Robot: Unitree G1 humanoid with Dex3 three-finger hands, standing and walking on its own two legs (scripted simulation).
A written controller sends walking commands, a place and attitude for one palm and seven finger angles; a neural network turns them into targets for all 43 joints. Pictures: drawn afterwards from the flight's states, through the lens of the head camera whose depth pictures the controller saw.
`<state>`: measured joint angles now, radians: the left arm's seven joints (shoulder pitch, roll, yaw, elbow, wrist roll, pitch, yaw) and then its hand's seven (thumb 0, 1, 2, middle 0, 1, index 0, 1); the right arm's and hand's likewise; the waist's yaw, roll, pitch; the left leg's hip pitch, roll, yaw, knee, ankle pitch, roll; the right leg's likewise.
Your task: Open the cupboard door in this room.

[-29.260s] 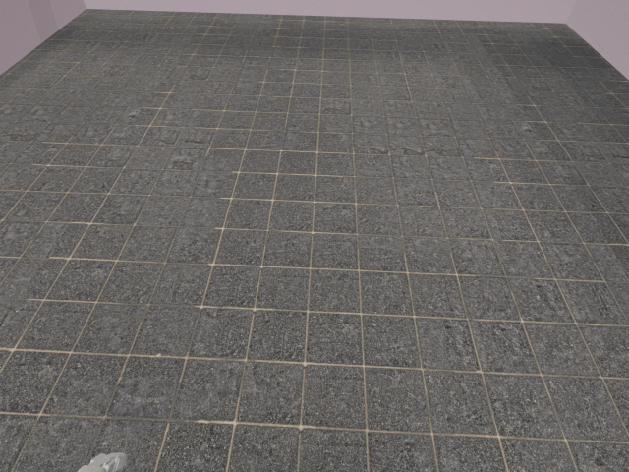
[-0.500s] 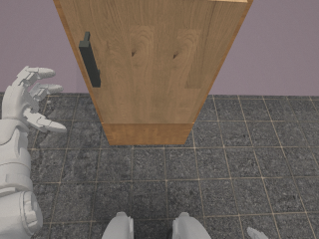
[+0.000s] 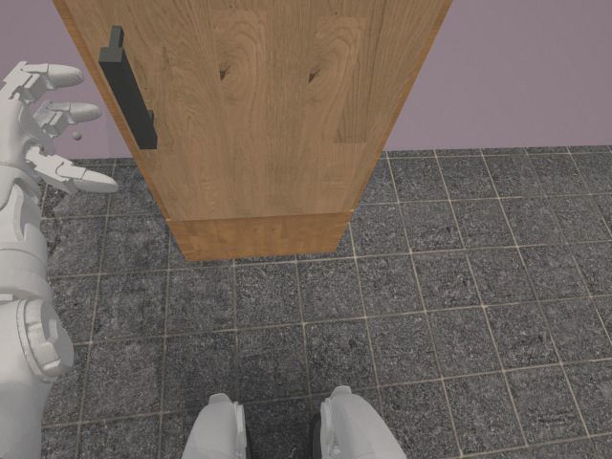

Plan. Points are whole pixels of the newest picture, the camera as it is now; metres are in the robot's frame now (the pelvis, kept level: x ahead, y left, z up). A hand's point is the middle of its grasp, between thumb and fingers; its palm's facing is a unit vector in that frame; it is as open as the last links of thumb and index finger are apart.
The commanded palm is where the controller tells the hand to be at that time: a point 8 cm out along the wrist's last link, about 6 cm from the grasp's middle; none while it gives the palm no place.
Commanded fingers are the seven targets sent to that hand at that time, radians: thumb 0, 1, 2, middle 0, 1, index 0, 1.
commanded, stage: move the hooked fingers beside the handle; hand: left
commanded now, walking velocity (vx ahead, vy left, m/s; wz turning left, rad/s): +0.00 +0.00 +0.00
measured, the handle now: (134, 92) +0.58 +0.19 +0.06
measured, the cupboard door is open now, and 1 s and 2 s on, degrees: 0 0 0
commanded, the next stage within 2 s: slide the fingers in behind the handle in 0.98 s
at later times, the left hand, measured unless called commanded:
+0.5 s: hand (86, 119) +0.53 +0.24 +0.06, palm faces +0.02 -1.00 -0.03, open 14.0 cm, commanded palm +0.51 +0.28 +0.06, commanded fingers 0.00 -0.50 0.30 -0.30 -1.20 -0.30 -1.20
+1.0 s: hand (83, 123) +0.53 +0.24 +0.06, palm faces +0.02 -1.00 -0.02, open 14.0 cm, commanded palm +0.51 +0.29 +0.06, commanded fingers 0.00 -0.50 0.30 -0.30 -1.20 -0.30 -1.20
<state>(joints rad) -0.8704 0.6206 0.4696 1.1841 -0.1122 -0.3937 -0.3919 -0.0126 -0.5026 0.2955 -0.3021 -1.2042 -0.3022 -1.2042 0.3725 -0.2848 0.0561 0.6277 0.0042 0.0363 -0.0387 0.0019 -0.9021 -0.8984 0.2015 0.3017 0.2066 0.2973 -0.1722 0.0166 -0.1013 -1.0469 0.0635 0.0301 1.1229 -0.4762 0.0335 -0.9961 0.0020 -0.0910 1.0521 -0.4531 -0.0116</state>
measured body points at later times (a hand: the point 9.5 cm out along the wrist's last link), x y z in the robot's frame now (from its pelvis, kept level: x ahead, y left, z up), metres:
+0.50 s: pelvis +0.01 +0.00 +0.00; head +0.18 +0.03 +0.41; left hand +0.53 +0.29 +0.06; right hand -0.01 -0.27 -0.10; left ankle +0.02 +0.10 -0.65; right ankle +0.02 -0.12 -0.65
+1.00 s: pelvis +0.01 +0.00 +0.00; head +0.17 +0.03 +0.42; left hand +0.52 +0.30 +0.06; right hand +0.02 -0.27 -0.10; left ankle +0.02 +0.10 -0.65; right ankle +0.02 -0.12 -0.65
